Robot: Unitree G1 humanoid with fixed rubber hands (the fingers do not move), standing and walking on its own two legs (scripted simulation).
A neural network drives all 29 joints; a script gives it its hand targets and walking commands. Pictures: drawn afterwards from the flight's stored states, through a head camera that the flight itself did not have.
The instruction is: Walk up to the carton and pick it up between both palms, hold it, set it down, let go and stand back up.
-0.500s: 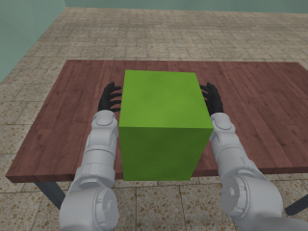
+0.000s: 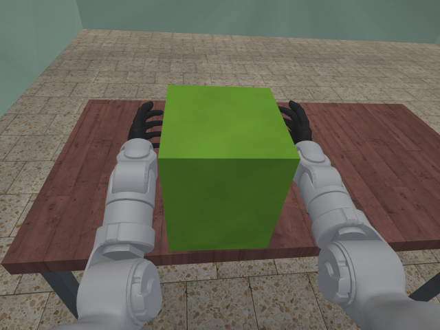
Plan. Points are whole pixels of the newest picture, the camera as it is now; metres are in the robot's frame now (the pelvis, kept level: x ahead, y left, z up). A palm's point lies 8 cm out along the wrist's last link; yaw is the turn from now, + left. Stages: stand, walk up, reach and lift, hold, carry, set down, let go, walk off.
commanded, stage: reach and lift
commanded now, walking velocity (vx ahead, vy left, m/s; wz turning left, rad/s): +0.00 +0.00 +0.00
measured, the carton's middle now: (219, 169) +0.40 -0.01 +0.12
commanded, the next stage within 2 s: hold in 1.66 s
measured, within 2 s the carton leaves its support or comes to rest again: neither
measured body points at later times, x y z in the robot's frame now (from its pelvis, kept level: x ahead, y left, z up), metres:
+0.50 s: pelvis -0.01 +0.01 +0.00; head -0.06 +0.04 +0.45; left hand +0.39 +0.15 +0.21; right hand +0.39 -0.15 +0.22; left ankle +0.01 +0.13 -0.75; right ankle +0.02 -0.11 -0.75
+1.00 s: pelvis +0.00 +0.01 +0.00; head -0.06 +0.04 +0.44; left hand +0.40 +0.15 +0.23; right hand +0.39 -0.15 +0.24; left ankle +0.01 +0.13 -0.75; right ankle +0.02 -0.11 -0.75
